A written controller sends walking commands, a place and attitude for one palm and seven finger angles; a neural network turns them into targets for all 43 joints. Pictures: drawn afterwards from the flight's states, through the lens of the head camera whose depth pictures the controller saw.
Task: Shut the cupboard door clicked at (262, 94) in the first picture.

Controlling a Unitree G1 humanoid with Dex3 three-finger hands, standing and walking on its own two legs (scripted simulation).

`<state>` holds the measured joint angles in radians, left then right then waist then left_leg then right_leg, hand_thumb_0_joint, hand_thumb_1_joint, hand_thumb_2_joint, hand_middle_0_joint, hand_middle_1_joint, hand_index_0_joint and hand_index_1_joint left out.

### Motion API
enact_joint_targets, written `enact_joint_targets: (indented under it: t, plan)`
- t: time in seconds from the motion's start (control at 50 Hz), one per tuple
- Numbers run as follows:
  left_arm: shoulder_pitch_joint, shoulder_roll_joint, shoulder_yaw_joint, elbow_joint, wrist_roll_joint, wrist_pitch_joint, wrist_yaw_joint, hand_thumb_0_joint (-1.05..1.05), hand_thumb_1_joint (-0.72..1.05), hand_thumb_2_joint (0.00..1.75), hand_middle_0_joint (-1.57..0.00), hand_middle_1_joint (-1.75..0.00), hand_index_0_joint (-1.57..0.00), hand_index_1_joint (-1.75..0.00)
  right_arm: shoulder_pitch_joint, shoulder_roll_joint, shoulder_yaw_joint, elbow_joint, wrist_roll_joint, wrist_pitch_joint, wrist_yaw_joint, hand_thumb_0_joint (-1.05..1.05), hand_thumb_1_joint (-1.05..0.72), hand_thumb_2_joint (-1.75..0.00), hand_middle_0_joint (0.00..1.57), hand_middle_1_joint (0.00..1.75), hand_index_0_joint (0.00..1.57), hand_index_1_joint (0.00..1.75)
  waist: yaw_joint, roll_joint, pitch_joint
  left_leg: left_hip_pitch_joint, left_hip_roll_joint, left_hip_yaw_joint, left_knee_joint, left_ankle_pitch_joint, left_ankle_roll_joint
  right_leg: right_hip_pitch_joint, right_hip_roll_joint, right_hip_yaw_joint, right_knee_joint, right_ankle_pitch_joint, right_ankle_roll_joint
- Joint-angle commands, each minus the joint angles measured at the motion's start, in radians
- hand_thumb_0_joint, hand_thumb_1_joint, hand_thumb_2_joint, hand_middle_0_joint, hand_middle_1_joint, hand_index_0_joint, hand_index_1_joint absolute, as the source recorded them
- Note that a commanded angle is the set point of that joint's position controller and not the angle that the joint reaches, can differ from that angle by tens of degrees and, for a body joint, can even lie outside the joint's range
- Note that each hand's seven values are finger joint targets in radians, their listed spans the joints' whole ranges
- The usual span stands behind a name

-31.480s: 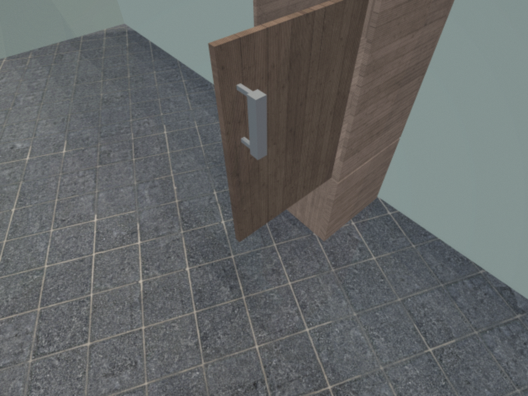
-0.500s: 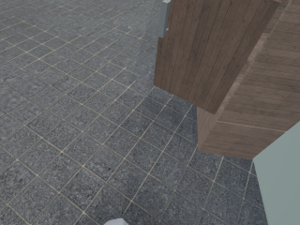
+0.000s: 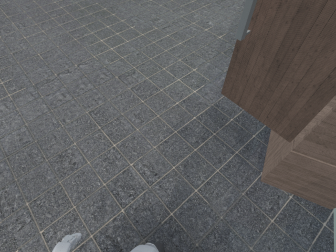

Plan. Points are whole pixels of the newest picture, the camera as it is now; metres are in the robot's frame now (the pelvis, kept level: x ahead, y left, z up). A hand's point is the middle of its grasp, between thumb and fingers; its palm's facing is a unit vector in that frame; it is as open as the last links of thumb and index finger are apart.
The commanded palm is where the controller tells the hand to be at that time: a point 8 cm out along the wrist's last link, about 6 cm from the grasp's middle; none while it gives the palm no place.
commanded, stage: walk to a spot facing it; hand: left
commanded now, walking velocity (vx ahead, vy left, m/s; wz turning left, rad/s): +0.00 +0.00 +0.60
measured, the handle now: (249, 17) +0.86 -0.27 +0.10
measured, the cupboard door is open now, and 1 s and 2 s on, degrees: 66 66 66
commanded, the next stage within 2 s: turn to face it in 1.14 s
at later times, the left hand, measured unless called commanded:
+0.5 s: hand out of the picture -0.01 +0.24 -0.18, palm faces +0.35 -0.90 -0.26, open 7.4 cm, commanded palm none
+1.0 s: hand out of the picture +0.02 +0.19 -0.15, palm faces +0.63 -0.74 -0.24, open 7.4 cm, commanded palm none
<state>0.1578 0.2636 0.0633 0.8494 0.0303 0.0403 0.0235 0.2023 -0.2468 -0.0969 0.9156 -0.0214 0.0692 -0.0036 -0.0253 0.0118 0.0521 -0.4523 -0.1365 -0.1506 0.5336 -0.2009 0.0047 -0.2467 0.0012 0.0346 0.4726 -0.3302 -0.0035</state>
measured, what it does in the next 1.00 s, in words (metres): walks ahead, turning left: left foot, then right foot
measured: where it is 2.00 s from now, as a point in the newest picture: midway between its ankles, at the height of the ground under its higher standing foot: (125, 230)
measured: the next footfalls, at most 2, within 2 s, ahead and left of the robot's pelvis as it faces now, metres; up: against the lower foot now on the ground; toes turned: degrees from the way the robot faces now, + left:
left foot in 0.36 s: +0.05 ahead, +0.14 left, +0.00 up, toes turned +19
right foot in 0.74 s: +0.17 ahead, -0.08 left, +0.00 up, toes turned +25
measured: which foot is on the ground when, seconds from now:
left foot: up 0.00-0.34, down 0.36-0.72, up 0.74-1.00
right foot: down 0.00-0.36, up 0.38-0.72, down 0.74-1.00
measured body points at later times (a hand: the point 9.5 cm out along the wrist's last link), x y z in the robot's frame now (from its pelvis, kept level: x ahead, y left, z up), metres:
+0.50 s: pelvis +0.02 +0.02 +0.00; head +0.06 +0.06 +0.44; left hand -0.03 +0.29 -0.16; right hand +0.22 -0.18 -0.13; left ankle +0.01 +0.13 -0.73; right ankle +0.03 -0.13 -0.66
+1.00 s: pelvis +0.12 +0.03 +0.01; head +0.17 +0.05 +0.46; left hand -0.01 +0.23 -0.13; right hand +0.33 -0.14 -0.14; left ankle +0.07 +0.17 -0.65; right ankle +0.14 -0.09 -0.73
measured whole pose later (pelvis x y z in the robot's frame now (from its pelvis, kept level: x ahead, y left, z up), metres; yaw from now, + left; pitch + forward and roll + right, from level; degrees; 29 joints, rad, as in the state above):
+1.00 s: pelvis +0.12 +0.03 +0.01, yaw +40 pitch +1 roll +1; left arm 0.33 0.17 0.04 0.92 0.03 -0.05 0.01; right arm 0.22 -0.24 -0.08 0.93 -0.03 0.05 0.05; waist -0.03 0.01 0.08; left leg -0.60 0.06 0.04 1.05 -0.26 -0.02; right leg -0.06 -0.10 -0.24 0.37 -0.31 0.02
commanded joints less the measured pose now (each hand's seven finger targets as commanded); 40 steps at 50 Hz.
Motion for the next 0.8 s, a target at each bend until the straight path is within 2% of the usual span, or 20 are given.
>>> enact_joint_targets:
  t: [0.0,0.04,0.1,0.2,0.24,0.28,0.3,0.32,0.34,0.36,0.42,0.46,0.52,0.62,0.66,0.68,0.7,0.72,0.74,0.78]
  plan:
    - [-0.092,0.174,0.03,-0.097,-0.003,-0.017,0.03,0.0,0.9,0.9,-0.2,-0.3,-0.2,-0.3,0.047,-0.098,-0.029,-0.089,-0.008,-0.012,0.016,0.0,-0.9,-0.9,0.2,0.3,0.2,0.3,-0.048,-0.067,-0.006,-0.139,0.064,0.04,0.619,-0.297,-0.046,-0.041,-0.424,0.263,-0.271,0.022,-0.183]
    - [-0.046,0.102,0.021,-0.069,-0.008,-0.042,0.026,0.0,0.9,0.9,-0.2,-0.3,-0.2,-0.3,0.037,-0.094,-0.02,-0.067,-0.005,-0.009,0.023,0.0,-0.9,-0.9,0.2,0.3,0.2,0.3,-0.045,-0.18,-0.019,-0.175,0.119,0.088,0.675,-0.216,-0.063,0.093,-0.302,0.098,-0.14,0.422,-0.15]
    - [0.075,0.122,0.027,-0.035,-0.007,-0.047,0.026,0.0,0.9,0.9,-0.2,-0.3,-0.2,-0.3,-0.043,-0.079,0.0,-0.106,0.005,-0.012,0.03,0.0,-0.9,-0.9,0.2,0.3,0.2,0.3,0.013,-0.189,-0.049,-0.187,0.127,0.16,0.547,-0.22,-0.072,0.258,-0.294,-0.006,-0.05,0.727,-0.125]
    - [0.214,0.167,0.044,0.004,-0.001,-0.041,0.02,0.0,0.9,0.9,-0.2,-0.3,-0.2,-0.3,-0.157,-0.052,0.025,-0.132,0.006,-0.016,0.036,0.0,-0.9,-0.9,0.2,0.3,0.2,0.3,0.082,-0.235,-0.052,-0.098,0.123,0.247,0.28,-0.238,-0.058,0.333,-0.307,-0.053,0.022,0.867,-0.103]
    - [0.212,0.179,0.051,-0.004,0.002,-0.039,0.018,0.0,0.9,0.9,-0.2,-0.3,-0.2,-0.3,-0.145,-0.051,0.025,-0.129,0.008,-0.02,0.035,0.0,-0.9,-0.9,0.2,0.3,0.2,0.3,0.073,-0.266,-0.058,-0.019,0.115,0.27,0.188,-0.223,-0.043,0.301,-0.32,-0.078,0.059,0.884,-0.096]
    - [0.182,0.181,0.054,-0.013,-0.004,-0.041,0.014,0.0,0.9,0.9,-0.2,-0.3,-0.2,-0.3,-0.068,-0.071,0.02,-0.107,0.006,-0.027,0.031,0.0,-0.9,-0.9,0.2,0.3,0.2,0.3,0.022,-0.227,-0.093,0.139,0.092,0.284,0.049,-0.108,-0.025,0.23,-0.307,-0.124,0.156,0.867,-0.059]
    - [0.167,0.18,0.051,-0.017,-0.009,-0.041,0.011,0.0,0.9,0.9,-0.2,-0.3,-0.2,-0.3,0.007,-0.107,0.01,-0.086,0.002,-0.032,0.032,0.0,-0.9,-0.9,0.2,0.3,0.2,0.3,-0.02,-0.167,-0.131,0.307,0.115,0.248,-0.052,0.053,-0.009,0.125,-0.294,-0.155,0.292,0.759,-0.021]
    - [0.167,0.131,0.044,-0.048,-0.017,-0.038,0.006,0.0,0.9,0.9,-0.2,-0.3,-0.2,-0.3,0.087,-0.208,-0.016,-0.073,-0.007,-0.043,0.026,0.0,-0.9,-0.9,0.2,0.3,0.2,0.3,-0.063,0.095,-0.211,0.531,0.333,-0.017,-0.072,0.382,0.084,-0.121,-0.202,-0.213,0.504,0.339,0.045]
    - [0.116,0.064,0.014,-0.094,-0.021,-0.035,0.005,0.0,0.9,0.9,-0.2,-0.3,-0.2,-0.3,0.174,-0.287,-0.034,-0.053,0.004,-0.044,0.014,0.0,-0.9,-0.9,0.2,0.3,0.2,0.3,-0.101,0.315,-0.259,0.621,0.55,-0.296,-0.078,0.906,0.236,-0.323,-0.098,-0.144,0.711,-0.346,0.08]
    - [0.076,0.097,0.02,-0.107,-0.014,-0.018,0.014,0.0,0.9,0.9,-0.2,-0.3,-0.2,-0.3,0.185,-0.268,-0.027,-0.035,0.009,-0.035,0.007,0.0,-0.9,-0.9,0.2,0.3,0.2,0.3,-0.096,0.172,-0.252,0.568,0.557,-0.214,-0.077,0.796,0.263,-0.318,-0.124,-0.036,0.744,-0.341,0.059]
    - [0.013,0.087,0.03,-0.079,-0.01,-0.008,0.005,0.0,0.9,0.9,-0.2,-0.3,-0.2,-0.3,0.027,-0.199,-0.005,-0.087,-0.006,-0.041,-0.013,0.0,-0.9,-0.9,0.2,0.3,0.2,0.3,-0.045,0.149,-0.086,0.316,0.414,-0.139,-0.154,0.35,0.177,-0.299,-0.132,-0.016,0.708,-0.16,0.071]
    - [0.057,0.075,0.031,-0.062,-0.006,-0.003,-0.013,0.0,0.9,0.9,-0.2,-0.3,-0.2,-0.3,-0.031,-0.187,0.003,-0.102,-0.009,-0.044,-0.011,0.0,-0.9,-0.9,0.2,0.3,0.2,0.3,-0.006,0.167,-0.064,0.252,0.354,-0.116,-0.212,0.02,0.146,-0.267,-0.109,-0.037,0.621,-0.11,0.072]
    - [0.036,0.07,0.03,-0.064,-0.002,-0.008,-0.03,0.0,0.9,0.9,-0.2,-0.3,-0.2,-0.3,-0.025,-0.203,-0.005,-0.102,-0.013,-0.047,-0.005,0.0,-0.9,-0.9,0.2,0.3,0.2,0.3,-0.009,0.172,-0.029,0.176,0.322,-0.156,-0.28,-0.311,0.143,-0.242,-0.079,-0.066,0.494,-0.082,0.066]
    - [0.04,0.067,0.027,-0.08,0.001,-0.028,-0.041,0.0,0.9,0.9,-0.2,-0.3,-0.2,-0.3,-0.022,-0.208,-0.016,-0.102,-0.016,-0.051,0.0,0.0,-0.9,-0.9,0.2,0.3,0.2,0.3,0.009,0.174,-0.021,0.105,0.302,-0.232,-0.271,-0.439,0.154,-0.115,-0.025,-0.097,0.249,-0.063,0.063]
    - [0.132,0.071,0.033,-0.05,0.002,-0.041,-0.042,0.0,0.9,0.9,-0.2,-0.3,-0.2,-0.3,-0.045,-0.191,-0.016,-0.106,-0.01,-0.051,0.0,0.0,-0.9,-0.9,0.2,0.3,0.2,0.3,0.056,0.12,-0.05,0.009,0.255,-0.216,-0.183,-0.447,0.134,0.084,0.01,-0.117,0.1,0.002,0.062]
    - [0.214,0.104,0.047,-0.03,0.007,-0.053,-0.037,0.0,0.9,0.9,-0.2,-0.3,-0.2,-0.3,-0.068,-0.153,-0.01,-0.116,-0.002,-0.054,0.0,0.0,-0.9,-0.9,0.2,0.3,0.2,0.3,0.104,0.022,-0.059,-0.138,0.183,-0.15,-0.043,-0.448,0.097,0.268,-0.036,-0.057,-0.041,-0.049,0.049]
    - [0.299,0.207,0.067,-0.022,0.021,-0.068,-0.022,0.0,0.9,0.9,-0.2,-0.3,-0.2,-0.3,-0.061,-0.066,0.008,-0.137,0.013,-0.061,0.006,0.0,-0.9,-0.9,0.2,0.3,0.2,0.3,0.151,-0.275,-0.105,-0.351,0.055,0.024,0.292,-0.435,0.027,0.438,-0.313,0.278,-0.25,-0.342,-0.027]
    - [0.274,0.228,0.063,-0.029,0.006,-0.064,-0.011,0.0,0.9,0.9,-0.2,-0.3,-0.2,-0.3,-0.092,-0.08,0.005,-0.153,0.001,-0.067,0.011,0.0,-0.9,-0.9,0.2,0.3,0.2,0.3,0.136,-0.325,-0.044,-0.376,0.074,0.076,0.556,-0.409,0.001,0.282,-0.496,0.51,-0.37,-0.496,-0.099]
    - [0.183,0.196,0.057,-0.051,-0.002,-0.065,-0.008,0.0,0.9,0.9,-0.2,-0.3,-0.2,-0.3,-0.088,-0.105,-0.005,-0.149,-0.01,-0.063,0.02,0.0,-0.9,-0.9,0.2,0.3,0.2,0.3,0.079,-0.194,0.024,-0.365,0.126,0.04,0.669,-0.31,0.004,0.162,-0.494,0.447,-0.378,-0.462,-0.115]
    - [0.103,0.128,0.039,-0.058,-0.003,-0.086,-0.006,0.0,0.9,0.9,-0.2,-0.3,-0.2,-0.3,-0.037,-0.087,-0.003,-0.108,-0.016,-0.059,0.031,0.0,-0.9,-0.9,0.2,0.3,0.2,0.3,0.021,-0.177,0.027,-0.321,0.179,0.058,0.742,-0.168,-0.014,0.095,-0.412,0.295,-0.349,-0.311,-0.092]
